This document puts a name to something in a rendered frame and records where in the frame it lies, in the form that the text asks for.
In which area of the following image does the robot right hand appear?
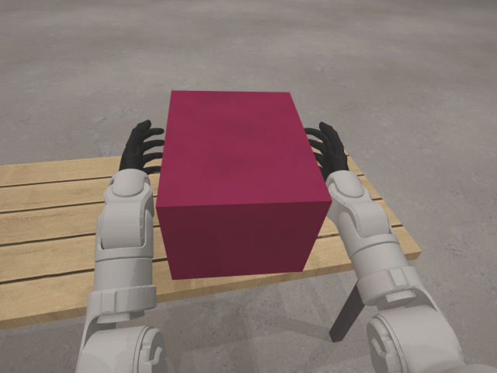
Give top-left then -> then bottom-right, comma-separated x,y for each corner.
304,122 -> 349,182

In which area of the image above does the carton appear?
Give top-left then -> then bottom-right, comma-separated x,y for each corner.
155,90 -> 332,280

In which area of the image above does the right robot forearm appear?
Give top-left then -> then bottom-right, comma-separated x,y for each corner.
325,170 -> 464,360

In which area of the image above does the left robot forearm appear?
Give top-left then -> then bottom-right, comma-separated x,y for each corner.
75,169 -> 156,373

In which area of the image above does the right robot upper arm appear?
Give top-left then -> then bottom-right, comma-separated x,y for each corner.
367,305 -> 497,373

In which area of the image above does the table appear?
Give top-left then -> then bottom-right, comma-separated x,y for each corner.
0,140 -> 422,343

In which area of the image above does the left robot upper arm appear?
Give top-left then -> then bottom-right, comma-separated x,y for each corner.
78,326 -> 168,373

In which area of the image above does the robot left hand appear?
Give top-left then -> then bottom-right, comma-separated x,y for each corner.
119,120 -> 165,175

